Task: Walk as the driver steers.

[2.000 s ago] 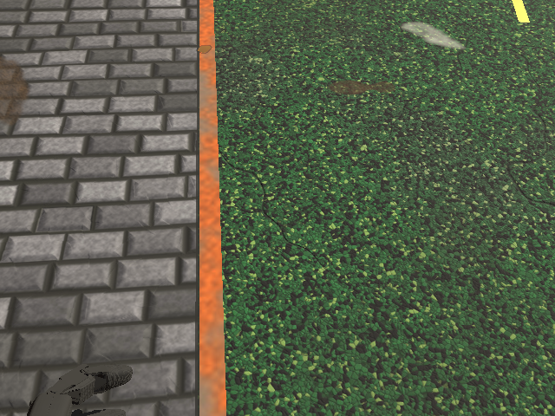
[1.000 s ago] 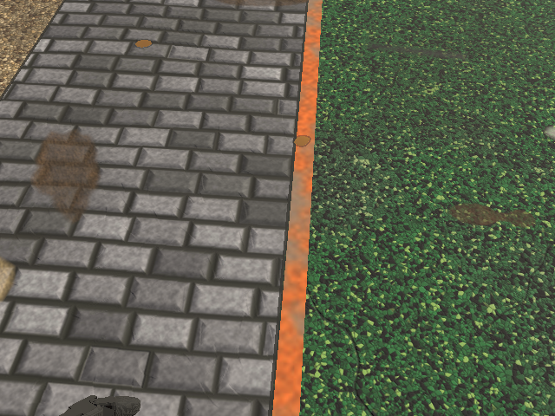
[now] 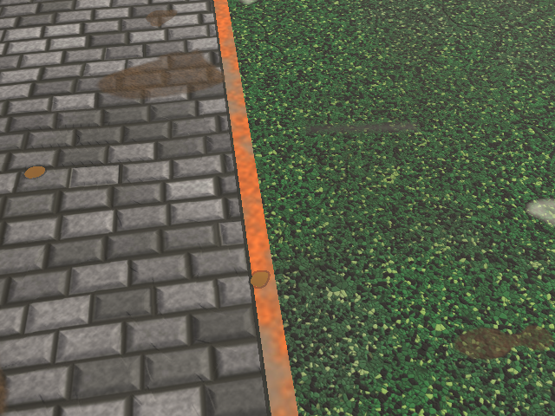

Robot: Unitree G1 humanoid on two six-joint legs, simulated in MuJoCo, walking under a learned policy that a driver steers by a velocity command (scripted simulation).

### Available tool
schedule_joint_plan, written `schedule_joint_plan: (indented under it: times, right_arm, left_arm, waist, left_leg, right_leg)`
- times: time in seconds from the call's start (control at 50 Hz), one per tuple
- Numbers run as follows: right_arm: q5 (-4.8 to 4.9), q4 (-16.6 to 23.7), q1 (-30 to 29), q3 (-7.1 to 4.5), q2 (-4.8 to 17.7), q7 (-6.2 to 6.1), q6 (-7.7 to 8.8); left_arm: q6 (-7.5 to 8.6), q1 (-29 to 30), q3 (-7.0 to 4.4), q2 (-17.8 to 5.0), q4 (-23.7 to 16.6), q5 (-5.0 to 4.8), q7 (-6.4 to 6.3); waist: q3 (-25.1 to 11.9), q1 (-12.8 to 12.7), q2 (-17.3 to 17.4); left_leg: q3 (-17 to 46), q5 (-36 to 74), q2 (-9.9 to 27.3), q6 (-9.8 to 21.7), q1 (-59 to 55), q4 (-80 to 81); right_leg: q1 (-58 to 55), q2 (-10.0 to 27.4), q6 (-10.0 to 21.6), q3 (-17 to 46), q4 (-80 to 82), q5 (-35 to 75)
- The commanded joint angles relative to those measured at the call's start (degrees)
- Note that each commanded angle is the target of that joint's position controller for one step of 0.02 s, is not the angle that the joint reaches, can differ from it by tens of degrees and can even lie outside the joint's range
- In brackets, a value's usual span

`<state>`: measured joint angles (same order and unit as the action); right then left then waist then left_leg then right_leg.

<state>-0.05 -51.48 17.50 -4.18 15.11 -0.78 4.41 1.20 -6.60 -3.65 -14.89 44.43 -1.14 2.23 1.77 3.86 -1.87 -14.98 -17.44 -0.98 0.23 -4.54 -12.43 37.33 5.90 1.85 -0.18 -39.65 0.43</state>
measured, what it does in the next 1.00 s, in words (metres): walks ahead, turning right: right foot, then left foot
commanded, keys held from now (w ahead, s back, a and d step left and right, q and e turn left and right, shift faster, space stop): w+e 0.28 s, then e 0.14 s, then no key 0.58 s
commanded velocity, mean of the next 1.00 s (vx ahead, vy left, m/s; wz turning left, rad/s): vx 0.25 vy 0.00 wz -0.37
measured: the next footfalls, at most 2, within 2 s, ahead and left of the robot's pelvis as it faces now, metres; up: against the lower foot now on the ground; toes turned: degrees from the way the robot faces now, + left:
right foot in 0.10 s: +0.23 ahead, -0.12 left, +0.00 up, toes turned -7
left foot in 0.56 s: +0.52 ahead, +0.01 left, +0.00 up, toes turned -21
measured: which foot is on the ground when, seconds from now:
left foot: down 0.00-0.12, up 0.14-0.54, down 0.56-1.00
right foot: up 0.00-0.08, down 0.10-0.56, up 0.58-0.84, down 0.86-1.00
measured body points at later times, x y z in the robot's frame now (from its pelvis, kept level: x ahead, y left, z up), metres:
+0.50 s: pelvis +0.27 -0.04 +0.00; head +0.31 -0.07 +0.45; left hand +0.42 +0.22 -0.10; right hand +0.42 -0.34 -0.09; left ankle +0.49 +0.05 -0.70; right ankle +0.19 -0.11 -0.74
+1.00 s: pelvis +0.39 -0.06 +0.00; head +0.40 -0.08 +0.45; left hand +0.57 +0.15 -0.12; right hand +0.42 -0.34 -0.13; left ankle +0.49 +0.02 -0.74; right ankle +0.33 -0.19 -0.74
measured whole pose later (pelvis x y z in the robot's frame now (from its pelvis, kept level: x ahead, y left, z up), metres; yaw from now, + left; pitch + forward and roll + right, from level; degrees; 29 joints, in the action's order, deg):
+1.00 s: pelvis +0.39 -0.06 +0.00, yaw -21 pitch -1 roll +1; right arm -1.0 -49.0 7.8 -1.0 13.3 0.5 1.0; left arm -1.0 -14.5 -2.5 -13.7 46.9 1.2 -1.6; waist 1.5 0.8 0.8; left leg -0.9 -10.0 -1.0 0.8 18.1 -28.8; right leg 13.1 1.0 -1.6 3.5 -31.8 -18.2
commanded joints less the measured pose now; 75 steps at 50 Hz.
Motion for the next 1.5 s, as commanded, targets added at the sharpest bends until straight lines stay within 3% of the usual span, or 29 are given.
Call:
schedule_joint_plan:
  times: [0.02, 0.06, 0.1, 0.12, 0.14, 0.16, 0.18, 0.2, 0.22, 0.24, 0.34, 0.4, 0.48, 0.54, 0.56, 0.58, 0.6, 0.62, 0.64, 0.66, 0.7, 0.76, 0.84, 0.88, 0.9, 0.94, 1.02, 1.14, 1.5]
  right_arm:
    - [0.96, 2.2, -0.3, -2.70, 11.0, -0.43, -0.72]
    - [1.47, 2.7, -1.6, -3.19, 12.7, -0.75, -1.57]
    - [1.80, 3.3, -3.5, -2.95, 12.7, -0.92, -2.15]
    - [-0.54, 4.6, -1.8, -1.37, 7.9, -0.78, -1.50]
    - [-0.61, 7.7, 1.2, 0.44, 2.7, -0.01, 0.56]
    - [1.70, 8.5, -5.9, -0.51, 8.1, 0.88, 2.81]
    - [3.09, 9.8, -9.3, -0.66, 8.7, 1.22, 3.90]
    - [2.12, 9.0, -9.2, -0.60, 8.1, 0.79, 4.24]
    - [0.56, 8.3, -8.7, -1.13, 8.8, 0.42, 3.91]
    - [0.18, 8.0, -7.5, -1.39, 9.0, 0.52, 3.15]
    - [-1.13, 10.3, -12.3, -0.76, 6.1, 0.05, 1.07]
    - [-0.77, 11.7, -16.8, 0.05, 4.2, 0.66, 1.12]
    - [-0.28, 12.7, -18.6, -0.33, 6.0, 1.73, 1.07]
    - [-1.21, 11.3, -13.4, -1.08, 8.0, 2.00, 2.22]
    - [-2.23, 11.0, -10.7, -1.33, 9.5, 1.75, 2.78]
    - [-3.64, 11.4, -7.9, -1.56, 12.3, 1.51, 2.88]
    - [-3.15, 10.1, -5.5, -1.39, 10.9, 1.73, 1.79]
    - [-0.93, 10.8, -6.8, -0.45, 7.5, 2.07, 1.02]
    - [-0.40, 11.3, -9.4, 0.21, 5.9, 2.08, 0.26]
    - [-0.75, 11.4, -11.8, 0.96, 4.7, 2.12, -0.47]
    - [-1.41, 11.0, -16.1, 1.37, 4.6, 2.07, -1.63]
    - [-1.45, 9.8, -15.6, 0.77, 6.0, 1.52, -2.29]
    - [-0.17, 8.5, -14.7, 1.16, 5.9, 0.99, -2.89]
    - [-0.84, 7.4, -12.8, 2.01, 4.0, 1.34, -2.61]
    - [-0.97, 7.6, -12.0, 1.71, 4.0, 1.49, -2.58]
    - [-1.11, 6.9, -13.2, 1.78, 4.1, 1.34, -2.53]
    - [-0.78, 4.6, -11.2, 1.79, 3.9, 0.91, -2.69]
    - [-0.29, 1.8, -11.4, 1.62, 4.3, 0.71, -3.16]
    - [0.07, -5.9, -12.1, 1.22, 5.0, -0.90, -4.84]
  left_arm:
    - [0.70, 6.1, -0.59, -3.4, -6.5, -0.07, 1.09]
    - [0.35, 2.1, -1.78, -5.6, -6.6, -0.17, 1.22]
    - [0.06, -13.6, -4.95, -11.0, -2.8, -0.46, 0.30]
    - [-0.56, -19.5, -6.48, -16.6, -1.4, -0.57, -1.05]
    - [0.40, -15.8, -6.35, -19.5, -3.5, -0.54, -0.75]
    - [1.24, -16.5, -4.72, -14.1, -4.0, -0.19, -0.20]
    - [2.06, -14.6, -4.03, -11.7, -3.8, 0.11, -0.19]
    - [2.53, -10.8, -3.49, -10.1, -4.3, 0.03, -0.16]
    - [2.69, -7.4, -2.89, -8.1, -5.0, 0.20, -0.43]
    - [2.71, -5.9, -2.49, -7.4, -5.9, 0.79, -0.78]
    - [2.42, -7.8, -3.35, -11.0, -5.7, 0.68, -2.84]
    - [0.82, -9.8, -3.66, -11.2, -5.3, 0.17, -3.64]
    - [-0.30, -11.7, -3.16, -9.4, -4.3, 0.13, -4.28]
    - [-0.34, -9.2, -2.60, -7.8, -4.8, 0.61, -4.72]
    - [-0.12, -9.2, -2.07, -6.3, -5.4, 0.97, -4.60]
    - [0.22, -14.0, -1.19, -3.9, -6.0, 1.95, -4.42]
    - [0.12, -22.4, -0.76, -4.2, -4.8, 0.64, -4.18]
    - [-0.67, -22.4, -1.73, -9.3, -3.1, 0.40, -4.02]
    - [-1.89, -16.2, -2.33, -11.0, -3.6, 0.10, -4.25]
    - [-3.08, -13.2, -2.30, -10.3, -3.8, 0.28, -4.61]
    - [-4.55, -11.8, -1.83, -7.8, -4.0, 0.67, -4.77]
    - [-3.80, -11.8, -0.58, -4.3, -2.6, 1.28, -4.73]
    - [-3.26, -12.1, -0.66, -4.7, -0.6, 1.68, -4.11]
    - [-3.16, -9.0, -0.76, -7.4, -2.5, 2.92, -4.25]
    - [-3.04, -8.1, -1.41, -9.5, -1.0, 2.36, -4.18]
    - [-1.88, -6.7, -0.27, -5.1, -1.1, 2.64, -3.93]
    - [-0.23, -8.0, -0.25, -5.4, 0.2, 1.93, -4.00]
    - [-0.31, -9.0, -0.07, -5.1, 2.1, 1.59, -4.14]
    - [-0.40, -8.6, 0.68, -4.0, 9.7, 1.47, -4.32]
  waist:
    - [3.8, -0.7, 4.5]
    - [-0.2, -4.0, 6.8]
    - [-8.4, -12.8, 5.4]
    - [-12.6, -12.7, -5.6]
    - [-19.9, -6.7, -14.2]
    - [-19.5, -10.9, -5.0]
    - [-12.1, -10.2, -3.2]
    - [-7.2, -7.1, 2.1]
    - [-5.4, -5.1, 1.9]
    - [-4.7, -3.6, 0.6]
    - [-1.6, -3.4, 0.3]
    - [-3.4, -5.7, -2.5]
    - [-4.7, -6.8, -4.1]
    - [-6.2, -3.6, -4.9]
    - [-9.1, -2.5, -2.6]
    - [-16.0, -3.9, 7.0]
    - [-23.4, -5.6, 19.1]
    - [-22.0, -5.2, 12.0]
    - [-15.4, -3.9, 8.0]
    - [-11.5, -4.2, 5.6]
    - [-5.6, -6.2, 8.2]
    - [-6.5, -5.3, 11.0]
    - [-7.9, -6.2, 8.9]
    - [-5.3, -4.8, 4.4]
    - [-2.8, -2.0, -3.3]
    - [-1.6, -2.9, -3.2]
    - [-2.1, -3.1, -0.9]
    - [-3.3, -3.6, 1.2]
    - [-2.0, -3.4, 1.4]
  left_leg:
    - [3.1, 35.6, 18.3, 7.4, -1.7, -0.2]
    - [1.7, 54.8, 18.1, 6.2, -3.1, -9.1]
    - [0.0, 55.0, 14.7, 3.2, 4.9, -31.1]
    - [0.2, 21.1, 10.5, 0.4, 21.6, -50.1]
    - [11.4, -17.0, -2.2, -2.3, 43.1, -67.5]
    - [20.5, -14.7, 0.8, -0.7, 49.4, -69.4]
    - [19.9, -9.7, 3.2, 0.9, 51.6, -66.4]
    - [19.9, -5.2, 5.9, 1.1, 48.7, -60.9]
    - [20.0, -2.7, 7.6, 0.6, 44.6, -55.9]
    - [20.2, -0.9, 8.4, 0.1, 41.1, -53.9]
    - [17.0, 8.1, 5.4, -4.5, 38.4, -38.1]
    - [15.8, 19.8, 1.2, -4.4, 32.1, -25.3]
    - [18.0, 22.9, 0.1, -3.1, 30.4, -17.7]
    - [18.0, 22.8, 0.8, 0.3, 25.7, -12.5]
    - [19.2, 35.5, 3.8, 2.2, 18.0, -10.8]
    - [29.4, 59.3, 14.7, 8.1, 2.3, -15.8]
    - [45.7, 59.3, 25.2, 18.4, -7.7, -14.3]
    - [48.7, 40.3, 24.5, 18.1, -3.7, -11.8]
    - [43.4, 28.6, 21.3, 15.7, 1.9, -10.3]
    - [39.6, 19.7, 18.7, 13.8, 8.2, -8.1]
    - [32.8, 8.3, 13.7, 10.9, 20.0, -3.4]
    - [26.9, 11.7, 10.6, 10.8, 22.0, -3.2]
    - [26.0, 1.1, 10.5, 9.1, 23.2, -4.5]
    - [23.5, -8.6, 7.4, 3.6, 27.4, -6.5]
    - [18.2, -6.7, 3.0, 1.4, 23.8, -7.9]
    - [17.4, 0.3, 2.6, 0.7, 18.2, -11.7]
    - [17.4, 8.6, 3.0, 2.1, 17.8, -13.5]
    - [17.2, 16.4, 3.2, 1.8, 15.8, -15.0]
    - [17.1, 17.0, 3.1, 1.3, 13.2, -14.4]
  right_leg:
    - [1.5, -1.4, 2.2, -2.9, 2.9, -4.6]
    - [-6.3, -5.3, 4.5, -6.3, 2.5, -10.6]
    - [-29.1, -9.8, 8.4, -6.3, 7.9, -8.3]
    - [-45.2, 0.7, 12.1, 10.7, 8.6, -6.0]
    - [-59.8, 12.5, 24.0, 45.0, 19.1, -19.4]
    - [-59.1, 12.9, 21.4, 45.2, 24.4, -21.4]
    - [-52.8, 11.2, 19.0, 37.0, 24.3, -18.1]
    - [-43.9, 8.5, 16.9, 30.1, 24.2, -11.6]
    - [-37.5, 6.3, 15.7, 25.1, 24.7, -6.1]
    - [-33.2, 4.9, 15.2, 22.8, 25.8, -2.6]
    - [-24.0, 0.7, 13.6, 13.3, 25.1, 19.6]
    - [-21.6, -3.0, 9.5, 10.4, 21.6, 19.1]
    - [-27.0, -0.6, 7.7, 15.6, 17.0, 10.8]
    - [-31.2, -0.1, 6.1, 18.3, 8.2, 13.1]
    - [-29.9, -3.7, 4.0, 16.8, 1.6, 11.3]
    - [-20.5, -8.8, 1.0, 14.0, -12.1, -9.9]
    - [-10.5, -13.5, -2.2, 11.6, -24.9, -41.8]
    - [-8.6, -10.1, -3.6, 13.8, -30.0, -40.7]
    - [-6.2, -8.7, -4.9, 11.9, -32.3, -37.2]
    - [-6.3, -7.3, -5.6, 10.4, -30.6, -34.7]
    - [-12.2, -4.6, -6.0, 7.7, -19.9, -31.0]
    - [-20.3, -4.8, -5.7, 3.5, -5.7, -27.6]
    - [-29.9, -5.4, -3.0, 1.6, 10.9, -11.9]
    - [-31.3, 0.5, 0.2, 8.3, 15.3, -9.9]
    - [-22.9, -0.2, 2.1, 8.6, 15.1, -21.0]
    - [-17.8, -1.3, 0.7, 8.0, 17.7, -25.5]
    - [-20.9, -2.2, -1.0, 6.7, 15.0, -13.5]
    - [-23.3, -3.0, -0.9, 5.7, 13.5, -6.2]
    - [-24.5, -4.3, -1.1, 3.6, 15.9, -5.4]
